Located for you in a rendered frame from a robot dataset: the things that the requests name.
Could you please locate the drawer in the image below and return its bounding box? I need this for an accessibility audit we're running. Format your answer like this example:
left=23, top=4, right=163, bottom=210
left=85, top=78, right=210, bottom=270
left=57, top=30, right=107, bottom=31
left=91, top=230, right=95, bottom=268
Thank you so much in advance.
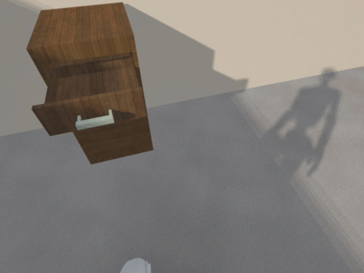
left=32, top=55, right=146, bottom=136

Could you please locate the cabinet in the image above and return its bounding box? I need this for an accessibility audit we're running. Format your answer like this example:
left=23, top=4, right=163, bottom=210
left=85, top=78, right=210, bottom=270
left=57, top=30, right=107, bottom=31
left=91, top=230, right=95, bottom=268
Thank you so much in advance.
left=26, top=2, right=153, bottom=164

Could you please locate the robot left thigh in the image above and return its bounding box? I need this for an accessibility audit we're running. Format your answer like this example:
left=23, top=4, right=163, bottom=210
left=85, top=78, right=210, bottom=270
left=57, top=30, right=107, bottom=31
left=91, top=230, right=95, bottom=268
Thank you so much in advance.
left=120, top=259, right=151, bottom=273

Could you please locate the handle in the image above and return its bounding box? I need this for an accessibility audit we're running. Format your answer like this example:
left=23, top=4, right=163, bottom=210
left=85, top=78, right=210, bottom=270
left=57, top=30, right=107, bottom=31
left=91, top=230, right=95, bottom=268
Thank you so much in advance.
left=76, top=109, right=114, bottom=130

